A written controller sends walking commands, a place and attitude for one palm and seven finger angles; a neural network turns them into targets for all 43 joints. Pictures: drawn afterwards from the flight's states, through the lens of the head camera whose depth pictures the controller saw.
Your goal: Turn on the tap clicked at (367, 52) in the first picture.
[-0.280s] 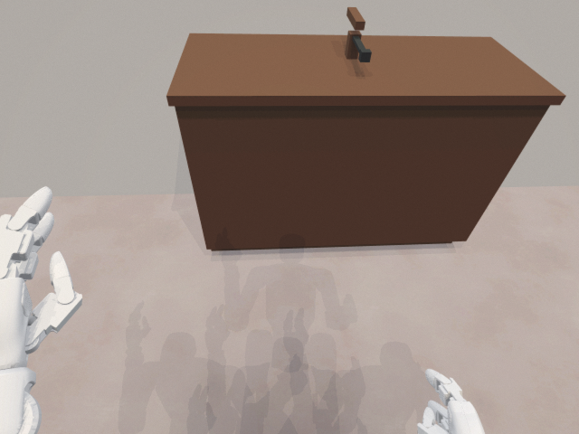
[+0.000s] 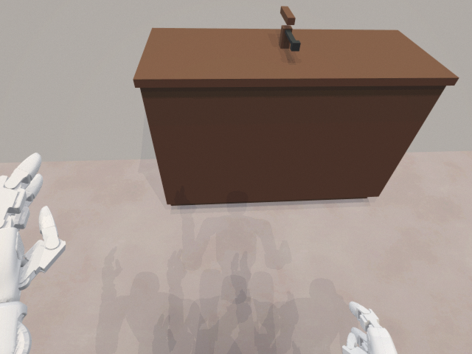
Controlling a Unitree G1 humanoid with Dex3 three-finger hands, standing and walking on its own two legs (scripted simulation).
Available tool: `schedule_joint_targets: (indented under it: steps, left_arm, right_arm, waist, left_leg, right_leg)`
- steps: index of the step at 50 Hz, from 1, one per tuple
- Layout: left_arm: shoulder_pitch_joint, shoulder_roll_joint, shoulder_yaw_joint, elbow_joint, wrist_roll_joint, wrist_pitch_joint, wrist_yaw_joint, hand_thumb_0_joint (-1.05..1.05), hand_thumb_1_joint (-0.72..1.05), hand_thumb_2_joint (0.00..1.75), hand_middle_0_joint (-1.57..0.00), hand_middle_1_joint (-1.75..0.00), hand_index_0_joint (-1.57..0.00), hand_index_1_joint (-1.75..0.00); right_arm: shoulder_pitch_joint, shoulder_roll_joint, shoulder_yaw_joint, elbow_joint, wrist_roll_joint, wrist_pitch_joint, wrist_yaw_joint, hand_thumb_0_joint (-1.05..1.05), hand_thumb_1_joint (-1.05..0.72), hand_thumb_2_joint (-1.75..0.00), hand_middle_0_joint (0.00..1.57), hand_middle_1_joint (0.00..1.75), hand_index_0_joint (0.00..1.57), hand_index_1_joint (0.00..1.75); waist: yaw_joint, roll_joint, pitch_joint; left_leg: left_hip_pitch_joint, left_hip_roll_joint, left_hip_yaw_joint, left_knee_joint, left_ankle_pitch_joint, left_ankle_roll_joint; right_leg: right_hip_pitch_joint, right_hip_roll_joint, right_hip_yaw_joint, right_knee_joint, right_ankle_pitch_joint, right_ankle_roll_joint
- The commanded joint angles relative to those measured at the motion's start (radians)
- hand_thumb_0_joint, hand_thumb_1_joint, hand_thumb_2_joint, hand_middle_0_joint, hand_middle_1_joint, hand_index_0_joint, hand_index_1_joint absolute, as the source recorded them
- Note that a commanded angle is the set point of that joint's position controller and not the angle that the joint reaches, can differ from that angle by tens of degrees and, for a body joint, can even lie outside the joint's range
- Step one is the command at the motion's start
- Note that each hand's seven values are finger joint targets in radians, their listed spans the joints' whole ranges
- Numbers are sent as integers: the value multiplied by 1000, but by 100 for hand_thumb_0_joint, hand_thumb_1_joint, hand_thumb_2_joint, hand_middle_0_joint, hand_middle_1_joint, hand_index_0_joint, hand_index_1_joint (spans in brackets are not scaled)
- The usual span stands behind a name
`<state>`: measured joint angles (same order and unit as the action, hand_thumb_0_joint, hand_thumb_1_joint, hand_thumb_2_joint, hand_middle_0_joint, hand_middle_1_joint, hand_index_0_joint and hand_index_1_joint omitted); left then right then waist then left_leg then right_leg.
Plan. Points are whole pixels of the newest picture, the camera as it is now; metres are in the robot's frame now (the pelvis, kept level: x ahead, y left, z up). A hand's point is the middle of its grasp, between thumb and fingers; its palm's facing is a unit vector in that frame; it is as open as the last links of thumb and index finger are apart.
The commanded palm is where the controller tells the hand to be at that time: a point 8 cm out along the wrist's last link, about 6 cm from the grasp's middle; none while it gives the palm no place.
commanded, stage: look at it before walking up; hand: left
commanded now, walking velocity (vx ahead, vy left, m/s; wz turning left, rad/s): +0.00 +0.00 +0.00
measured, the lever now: (295, 45) +1.07 -0.14 +0.08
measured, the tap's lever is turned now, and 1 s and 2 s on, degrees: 0 0 0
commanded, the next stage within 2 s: walk to a spot facing it in 0.12 s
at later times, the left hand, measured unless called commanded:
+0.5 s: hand (80, 242) +0.21 +0.22 +0.16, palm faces +0.38 -0.85 -0.36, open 7.4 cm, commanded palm +0.17 +0.25 +0.18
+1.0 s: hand (182, 211) +0.27 +0.10 +0.15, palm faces +0.16 -0.89 -0.43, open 7.4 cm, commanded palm +0.24 +0.15 +0.18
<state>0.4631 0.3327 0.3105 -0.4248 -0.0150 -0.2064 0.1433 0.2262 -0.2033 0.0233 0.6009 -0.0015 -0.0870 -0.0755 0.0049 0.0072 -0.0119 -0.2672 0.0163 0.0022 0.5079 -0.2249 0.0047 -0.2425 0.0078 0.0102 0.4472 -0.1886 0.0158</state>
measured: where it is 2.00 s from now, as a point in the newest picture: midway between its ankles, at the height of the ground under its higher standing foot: outside the picture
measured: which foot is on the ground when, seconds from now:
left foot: down 0.00-1.00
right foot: down 0.00-0.76, up 0.78-0.98, down 1.00-1.00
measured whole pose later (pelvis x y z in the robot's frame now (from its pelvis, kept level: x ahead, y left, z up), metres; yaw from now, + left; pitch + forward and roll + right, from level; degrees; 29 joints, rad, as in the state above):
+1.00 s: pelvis -0.01 -0.06 -0.02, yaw -20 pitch -1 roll +0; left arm 0.42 0.33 0.34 -0.37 0.00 -0.23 0.15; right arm 0.29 -0.18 0.02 0.59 0.00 -0.08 -0.04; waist 0.03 0.06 -0.01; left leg -0.27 0.24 0.24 0.72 -0.39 -0.07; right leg -0.35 -0.04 -0.11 0.76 -0.44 0.03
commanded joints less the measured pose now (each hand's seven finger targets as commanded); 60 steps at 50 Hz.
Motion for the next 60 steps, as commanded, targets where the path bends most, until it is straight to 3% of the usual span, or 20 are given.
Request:
schedule_joint_targets:
  steps: [1, 11, 23, 31, 33, 36, 38, 39, 40, 44, 48, 49, 50, 51, 52, 53, 55, 56, 58, 60]
  left_arm:
    - [-78, 175, 119, -210, -5, -57, 13, 0, 90, 90, -20, -30, -20, -30]
    - [-97, 169, 109, -218, -1, -60, 13, 0, 90, 90, -20, -30, -20, -30]
    - [-136, 140, 105, -232, -5, -48, 13, 0, 90, 90, -20, -30, -20, -30]
    - [-100, 205, 174, -295, -15, -53, 24, 0, 90, 90, -20, -30, -20, -30]
    - [-77, 207, 181, -313, -17, -57, 27, 0, 90, 90, -20, -30, -20, -30]
    - [-54, 200, 197, -300, -26, -63, 28, 0, 90, 90, -20, -30, -20, -30]
    - [-20, 182, 192, -271, -28, -67, 19, 0, 90, 90, -20, -30, -20, -30]
    - [-16, 171, 177, -244, -17, -67, 15, 0, 90, 90, -20, -30, -20, -30]
    - [-31, 169, 168, -207, -6, -72, 13, 0, 90, 90, -20, -30, -20, -30]
    - [-134, 123, 85, -176, 7, -92, 1, 0, 90, 90, -20, -30, -20, -30]
    - [-225, 154, 76, -137, 21, -84, 3, 0, 90, 90, -20, -30, -20, -30]
    - [-236, 174, 91, -140, 23, -79, 5, 0, 90, 90, -20, -30, -20, -30]
    - [-238, 203, 115, -139, 25, -76, 10, 0, 90, 90, -20, -30, -20, -30]
    - [-185, 251, 173, -124, 15, -70, 21, 0, 90, 90, -20, -30, -20, -30]
    - [-218, 262, 184, -210, -2, -79, 34, 0, 90, 90, -20, -30, -20, -30]
    - [-184, 262, 183, -239, 3, -90, 28, 0, 90, 90, -20, -30, -20, -30]
    - [-71, 277, 218, -323, -6, -120, 19, 0, 90, 90, -20, -30, -20, -30]
    - [-50, 281, 241, -350, -8, -127, 16, 0, 90, 90, -20, -30, -20, -30]
    - [-14, 278, 260, -361, -11, -139, 22, 0, 90, 90, -20, -30, -20, -30]
    - [9, 262, 256, -351, -17, -138, 26, 0, 90, 90, -20, -30, -20, -30]
  right_arm:
    - [-105, -119, -50, -157, 0, -48, -13, 0, -90, -90, 20, 30, 20, 30]
    - [-104, -120, -49, -157, 2, -51, -12, 0, -90, -90, 20, 30, 20, 30]
    - [-100, -120, -63, -194, 12, -37, 2, 0, -90, -90, 20, 30, 20, 30]
    - [-96, -99, -67, -202, 2, -3, 27, 0, -90, -90, 20, 30, 20, 30]
    - [-96, -92, -60, -202, -1, 4, 32, 0, -90, -90, 20, 30, 20, 30]
    - [-101, -109, -70, -198, -1, 3, 19, 0, -90, -90, 20, 30, 20, 30]
    - [-108, -122, -70, -195, 2, 1, 6, 0, -90, -90, 20, 30, 20, 30]
    - [-102, -112, -71, -188, 6, -6, 6, 0, -90, -90, 20, 30, 20, 30]
    - [-101, -110, -69, -177, 3, -11, 10, 0, -90, -90, 20, 30, 20, 30]
    - [-85, -135, -72, -154, 6, -26, 17, 0, -90, -90, 20, 30, 20, 30]
    - [-62, -135, -67, -151, -2, -49, 20, 0, -90, -90, 20, 30, 20, 30]
    - [-58, -129, -70, -149, 0, -53, 21, 0, -90, -90, 20, 30, 20, 30]
    - [-65, -108, -72, -152, 9, -57, 26, 0, -90, -90, 20, 30, 20, 30]
    - [-124, -102, -71, -173, 5, -63, 26, 0, -90, -90, 20, 30, 20, 30]
    - [-158, -103, -66, -167, -7, -65, 27, 0, -90, -90, 20, 30, 20, 30]
    - [-104, -116, -78, -153, -4, -60, 36, 0, -90, -90, 20, 30, 20, 30]
    - [-111, -102, -58, -146, -1, -26, 44, 0, -90, -90, 20, 30, 20, 30]
    - [-114, -88, -53, -135, 1, -5, 50, 0, -90, -90, 20, 30, 20, 30]
    - [-113, -88, -53, -139, -3, 3, 49, 0, -90, -90, 20, 30, 20, 30]
    - [-113, -90, -63, -147, -2, 3, 41, 0, -90, -90, 20, 30, 20, 30]
  waist:
    - [2, 37, -79]
    - [1, 64, -66]
    - [17, 77, -75]
    - [9, -101, -86]
    - [7, -113, -121]
    - [3, -52, -166]
    - [4, 205, -134]
    - [2, 255, -109]
    - [-3, 238, -49]
    - [1, 162, 41]
    - [10, 136, 49]
    - [28, 42, 24]
    - [34, -223, 5]
    - [51, -409, -12]
    - [38, -282, -17]
    - [10, -168, -44]
    - [10, -33, -46]
    - [-2, -23, -101]
    - [-8, -45, -137]
    - [-6, -36, -132]
  left_leg:
    - [-45, 47, -32, -122, 29, 5]
    - [-61, 51, -39, -148, -28, 5]
    - [-77, 176, -21, -83, -112, 25]
    - [-4, 54, 59, 165, -236, -26]
    - [25, 59, 54, 115, -183, -26]
    - [142, 141, -7, -3, -190, 25]
    - [155, 351, -201, -177, -293, 118]
    - [87, 452, -256, -251, -356, 178]
    - [8, 481, -261, -280, -414, 204]
    - [-67, 413, 35, -197, -265, 112]
    - [-119, 345, 154, -13, -292, 50]
    - [-175, 287, 199, 199, -256, 33]
    - [-303, 161, 240, 523, -266, -6]
    - [-523, 47, 150, 788, -422, -45]
    - [-570, 101, 24, 866, -370, -60]
    - [-527, 123, -39, 865, -288, -61]
    - [-533, 131, -39, 863, -171, -67]
    - [-523, 136, -31, 826, -146, -72]
    - [-495, 134, -4, 716, -131, -73]
    - [-434, 129, 17, 554, -114, -65]
  right_leg:
    - [78, -37, 48, -64, 55, -15]
    - [73, -29, 37, -61, 3, -12]
    - [-74, -10, 110, 148, 1, -19]
    - [-257, -146, 436, -63, -135, -112]
    - [-205, -144, 431, -30, -41, -118]
    - [-271, -41, 306, 113, -126, -77]
    - [-388, 68, 114, 425, -290, -16]
    - [-387, 35, 26, 633, -335, 6]
    - [-392, -12, 19, 729, -308, 12]
    - [-268, -64, -74, 523, -282, 19]
    - [-43, 1, -205, 235, -259, 13]
    - [54, -7, -146, 122, -204, -15]
    - [122, -143, 172, -27, -149, -112]
    - [169, -332, 615, -137, 9, -221]
    - [181, -408, 664, -167, 23, -269]
    - [154, -370, 664, -175, -104, -271]
    - [164, -314, 524, -134, 22, -276]
    - [209, -284, 397, -103, 97, -256]
    - [238, -264, 291, -94, 237, -245]
    - [200, -249, 281, -100, 270, -248]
